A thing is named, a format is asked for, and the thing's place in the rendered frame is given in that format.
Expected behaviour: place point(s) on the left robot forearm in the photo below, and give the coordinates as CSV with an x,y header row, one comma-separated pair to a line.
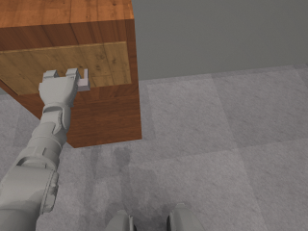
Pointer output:
x,y
45,146

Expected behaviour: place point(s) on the robot right shin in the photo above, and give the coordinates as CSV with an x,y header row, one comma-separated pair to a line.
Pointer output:
x,y
179,205

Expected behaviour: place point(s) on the robot right thigh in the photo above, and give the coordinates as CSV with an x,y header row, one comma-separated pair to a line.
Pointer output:
x,y
183,219

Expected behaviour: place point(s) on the left robot hand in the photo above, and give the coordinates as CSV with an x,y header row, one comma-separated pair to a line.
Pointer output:
x,y
56,89

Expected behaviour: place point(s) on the handle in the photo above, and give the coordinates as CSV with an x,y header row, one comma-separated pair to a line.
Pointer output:
x,y
83,84

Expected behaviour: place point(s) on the robot left upper arm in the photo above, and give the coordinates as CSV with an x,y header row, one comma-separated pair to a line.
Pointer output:
x,y
28,193

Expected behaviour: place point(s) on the cabinet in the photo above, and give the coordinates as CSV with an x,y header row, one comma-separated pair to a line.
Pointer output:
x,y
101,115

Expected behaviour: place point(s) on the drawer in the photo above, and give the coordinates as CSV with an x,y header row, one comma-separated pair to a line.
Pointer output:
x,y
107,62

